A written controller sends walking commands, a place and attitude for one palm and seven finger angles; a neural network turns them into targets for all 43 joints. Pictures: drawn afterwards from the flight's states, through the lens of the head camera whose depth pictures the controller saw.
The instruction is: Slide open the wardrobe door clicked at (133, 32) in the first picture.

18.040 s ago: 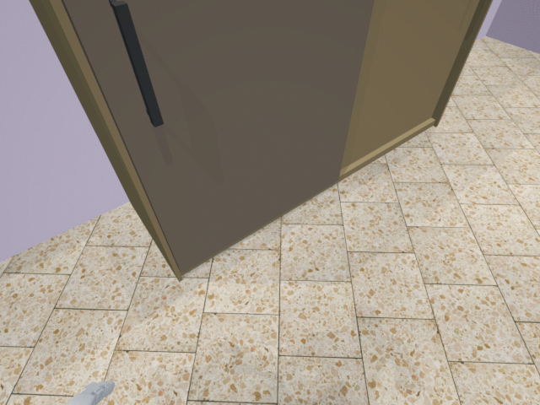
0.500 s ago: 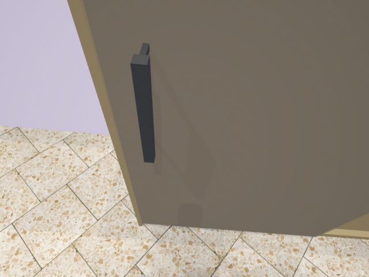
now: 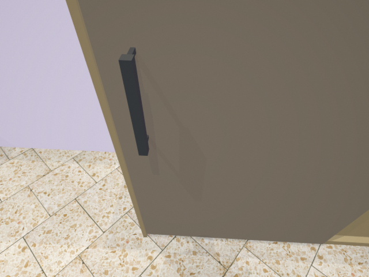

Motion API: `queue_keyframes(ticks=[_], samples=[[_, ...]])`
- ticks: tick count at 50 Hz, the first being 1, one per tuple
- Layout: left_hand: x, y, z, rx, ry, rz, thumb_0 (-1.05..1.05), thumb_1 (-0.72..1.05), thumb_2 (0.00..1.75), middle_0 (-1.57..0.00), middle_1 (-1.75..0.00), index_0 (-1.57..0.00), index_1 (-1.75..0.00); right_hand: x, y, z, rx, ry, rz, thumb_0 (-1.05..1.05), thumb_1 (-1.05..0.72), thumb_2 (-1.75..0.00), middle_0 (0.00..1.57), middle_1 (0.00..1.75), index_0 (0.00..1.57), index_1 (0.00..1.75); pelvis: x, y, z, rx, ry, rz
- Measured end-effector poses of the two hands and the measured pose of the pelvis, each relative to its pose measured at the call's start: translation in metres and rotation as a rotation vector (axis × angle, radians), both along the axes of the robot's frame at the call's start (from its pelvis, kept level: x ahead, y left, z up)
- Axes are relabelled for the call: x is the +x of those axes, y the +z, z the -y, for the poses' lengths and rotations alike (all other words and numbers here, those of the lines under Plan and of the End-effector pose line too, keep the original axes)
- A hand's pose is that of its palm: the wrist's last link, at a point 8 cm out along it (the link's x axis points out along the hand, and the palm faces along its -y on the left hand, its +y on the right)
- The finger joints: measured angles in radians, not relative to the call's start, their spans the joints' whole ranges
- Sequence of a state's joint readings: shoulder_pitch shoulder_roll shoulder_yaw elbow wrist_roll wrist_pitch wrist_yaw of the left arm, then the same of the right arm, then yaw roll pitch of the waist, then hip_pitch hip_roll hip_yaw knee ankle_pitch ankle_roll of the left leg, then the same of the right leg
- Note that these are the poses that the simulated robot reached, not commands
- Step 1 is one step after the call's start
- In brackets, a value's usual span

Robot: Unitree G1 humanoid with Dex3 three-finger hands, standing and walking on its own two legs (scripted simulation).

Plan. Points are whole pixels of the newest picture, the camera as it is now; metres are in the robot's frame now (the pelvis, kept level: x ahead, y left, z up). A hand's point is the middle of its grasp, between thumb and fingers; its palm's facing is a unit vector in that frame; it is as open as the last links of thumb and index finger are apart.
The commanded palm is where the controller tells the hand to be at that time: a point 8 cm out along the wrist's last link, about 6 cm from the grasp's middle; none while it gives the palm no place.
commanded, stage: come to a stop and stand still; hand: left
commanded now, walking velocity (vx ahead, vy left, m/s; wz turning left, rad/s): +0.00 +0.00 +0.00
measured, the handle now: (138, 108) +0.44 +0.13 +0.15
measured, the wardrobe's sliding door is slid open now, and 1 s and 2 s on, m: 0.00 0.00 0.00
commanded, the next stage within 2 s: none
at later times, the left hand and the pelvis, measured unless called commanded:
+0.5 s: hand out of the picture -0.06 +0.19 -0.16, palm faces +0.01 -0.99 -0.17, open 7.4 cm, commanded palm none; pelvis -0.04 +0.02 +0.02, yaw -1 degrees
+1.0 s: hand out of the picture -0.12 +0.19 -0.17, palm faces +0.05 -0.99 -0.13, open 7.4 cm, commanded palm none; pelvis -0.09 +0.04 +0.01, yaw +0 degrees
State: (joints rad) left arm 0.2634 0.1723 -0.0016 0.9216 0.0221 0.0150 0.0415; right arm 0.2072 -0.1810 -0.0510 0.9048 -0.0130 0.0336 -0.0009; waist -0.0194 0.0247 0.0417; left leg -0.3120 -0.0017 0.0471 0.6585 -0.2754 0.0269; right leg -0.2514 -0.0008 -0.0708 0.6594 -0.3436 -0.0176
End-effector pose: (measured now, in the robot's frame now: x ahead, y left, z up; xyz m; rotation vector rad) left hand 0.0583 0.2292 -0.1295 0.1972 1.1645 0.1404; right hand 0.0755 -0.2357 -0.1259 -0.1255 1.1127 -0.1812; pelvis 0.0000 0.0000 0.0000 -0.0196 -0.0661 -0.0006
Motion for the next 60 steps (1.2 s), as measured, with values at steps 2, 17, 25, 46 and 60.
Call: queue_keyframes(ticks=[2,17,25,46,60], samples=[[-0.007,-0.002,0.001,-0.018,0.007,-0.008,0.01,0.91,0.90,-0.20,-0.30,-0.20,-0.30,-0.014,0.002,-0.006,0.001,0.013,-0.019,0.00,-0.91,-0.90,0.20,0.30,0.20,0.30,-0.006,0.002,-0.002,0.003,-0.010,0.003],[-0.102,0.001,-0.011,-0.034,0.032,-0.200,0.01,0.91,0.90,-0.20,-0.30,-0.20,-0.30,-0.112,0.003,-0.018,0.004,-0.021,-0.216,0.00,-0.91,-0.90,0.20,0.30,0.20,0.30,-0.034,0.015,-0.012,0.002,-0.019,-0.020],[-0.119,-0.001,-0.011,-0.058,0.043,-0.223,0.01,0.91,0.90,-0.20,-0.30,-0.20,-0.30,-0.139,0.003,-0.037,0.024,-0.031,-0.274,0.00,-0.91,-0.90,0.20,0.30,0.20,0.30,-0.042,0.017,-0.020,-0.002,-0.018,-0.022],[-0.167,-0.007,-0.008,-0.103,0.081,-0.230,0.00,0.91,0.90,-0.20,-0.30,-0.20,-0.30,-0.138,0.000,-0.050,0.013,-0.003,-0.198,0.01,-0.92,-0.90,0.20,0.30,0.20,0.30,-0.077,0.015,-0.037,-0.003,0.003,0.010],[-0.269,-0.018,-0.023,-0.076,0.221,-0.252,0.00,0.91,0.90,-0.20,-0.30,-0.20,-0.30,-0.156,-0.015,-0.048,-0.011,0.070,-0.165,0.00,-0.91,-0.90,0.20,0.30,0.20,0.30,-0.137,-0.002,-0.044,-0.001,0.036,0.050]])
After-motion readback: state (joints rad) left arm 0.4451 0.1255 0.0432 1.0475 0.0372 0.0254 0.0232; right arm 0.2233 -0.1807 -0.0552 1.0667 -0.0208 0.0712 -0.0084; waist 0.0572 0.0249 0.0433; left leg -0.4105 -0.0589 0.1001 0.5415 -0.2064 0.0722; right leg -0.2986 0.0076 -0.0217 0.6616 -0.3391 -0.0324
